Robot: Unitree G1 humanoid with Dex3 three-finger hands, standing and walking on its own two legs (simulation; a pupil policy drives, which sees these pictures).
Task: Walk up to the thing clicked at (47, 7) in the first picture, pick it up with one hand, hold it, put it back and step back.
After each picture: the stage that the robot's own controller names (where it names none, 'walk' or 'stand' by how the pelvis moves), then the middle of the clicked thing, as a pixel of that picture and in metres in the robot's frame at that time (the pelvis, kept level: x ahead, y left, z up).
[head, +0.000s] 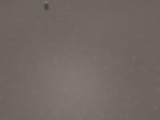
stand; (46, 5) +2.32 +0.51 -0.72
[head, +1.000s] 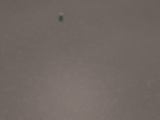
walk; (61, 17) +2.22 +0.20 -0.70
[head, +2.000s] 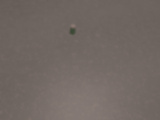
walk; (72, 29) +1.58 +0.04 -0.72
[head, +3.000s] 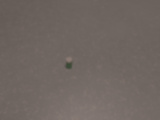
walk; (69, 63) +1.08 +0.07 -0.71
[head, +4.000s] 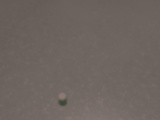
walk; (62, 99) +0.68 +0.16 -0.70
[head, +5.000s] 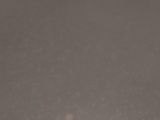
stand; out of the picture +0.46 +0.13 -0.70
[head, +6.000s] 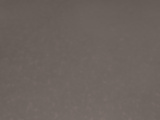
stand; out of the picture +0.40 +0.11 -0.72
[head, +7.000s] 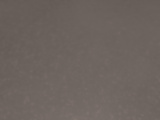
stand; out of the picture +0.41 +0.12 -0.72
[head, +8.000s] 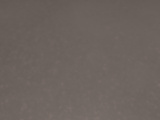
stand; out of the picture +0.38 +0.14 -0.73
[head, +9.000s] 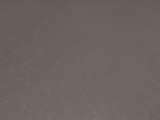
stand; out of the picture +0.38 +0.14 -0.73
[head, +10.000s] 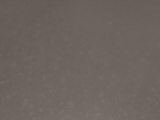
go down; out of the picture +0.39 +0.14 -0.72
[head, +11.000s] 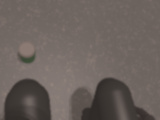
go down; (27, 53) +0.48 +0.19 -0.30
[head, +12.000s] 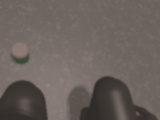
close in; (21, 53) +0.46 +0.20 -0.28
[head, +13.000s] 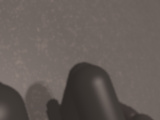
close in; out of the picture +0.45 +0.24 -0.22
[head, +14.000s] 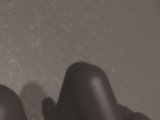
close; out of the picture +0.45 +0.25 -0.22
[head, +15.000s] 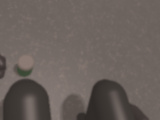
lift; (25, 66) +0.43 +0.19 -0.28
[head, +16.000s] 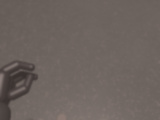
close; out of the picture +0.40 +0.10 -0.61
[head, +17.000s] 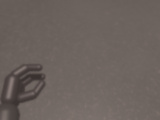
close; out of the picture +0.38 +0.12 -0.67
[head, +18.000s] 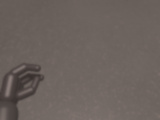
stand; out of the picture +0.38 +0.11 -0.68
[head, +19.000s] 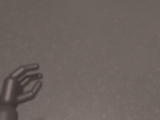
stand; out of the picture +0.38 +0.12 -0.67
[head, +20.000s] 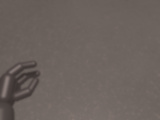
stand; out of the picture +0.38 +0.11 -0.68
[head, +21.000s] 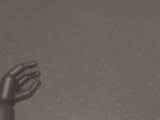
stand; out of the picture +0.37 +0.11 -0.68
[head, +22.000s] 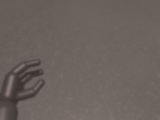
stand; out of the picture +0.37 +0.11 -0.68
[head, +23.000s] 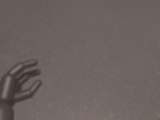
stand; out of the picture +0.38 +0.11 -0.67
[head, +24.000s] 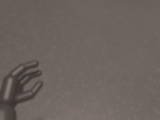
stand; out of the picture +0.38 +0.11 -0.67
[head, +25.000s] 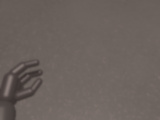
stand; out of the picture +0.37 +0.11 -0.68
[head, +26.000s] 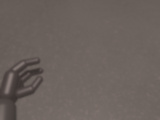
stand; out of the picture +0.38 +0.11 -0.68
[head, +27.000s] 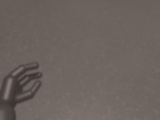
stand; out of the picture +0.38 +0.11 -0.67
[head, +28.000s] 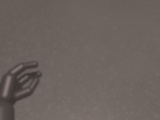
stand; out of the picture +0.38 +0.11 -0.68
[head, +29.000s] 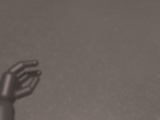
stand; out of the picture +0.37 +0.11 -0.68
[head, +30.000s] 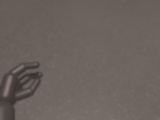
stand; out of the picture +0.37 +0.11 -0.68
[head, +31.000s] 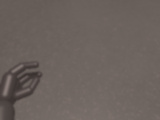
stand; out of the picture +0.38 +0.11 -0.68
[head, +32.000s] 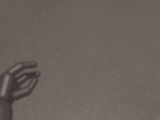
stand; out of the picture +0.37 +0.11 -0.68
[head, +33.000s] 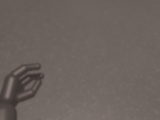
stand; out of the picture +0.38 +0.11 -0.67
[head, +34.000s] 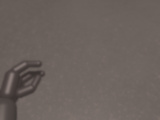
stand; out of the picture +0.37 +0.11 -0.68
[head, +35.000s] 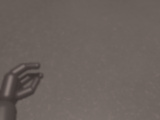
stand; out of the picture +0.38 +0.11 -0.68
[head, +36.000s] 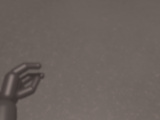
close; out of the picture +0.38 +0.11 -0.68
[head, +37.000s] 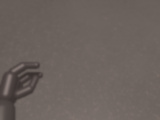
stand; out of the picture +0.37 +0.12 -0.68
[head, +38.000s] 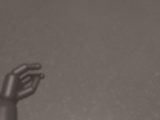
close; out of the picture +0.38 +0.11 -0.68
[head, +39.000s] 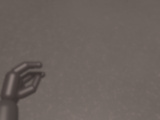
stand; out of the picture +0.37 +0.11 -0.68
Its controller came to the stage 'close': yes
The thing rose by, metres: 0.00
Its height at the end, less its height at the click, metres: +0.00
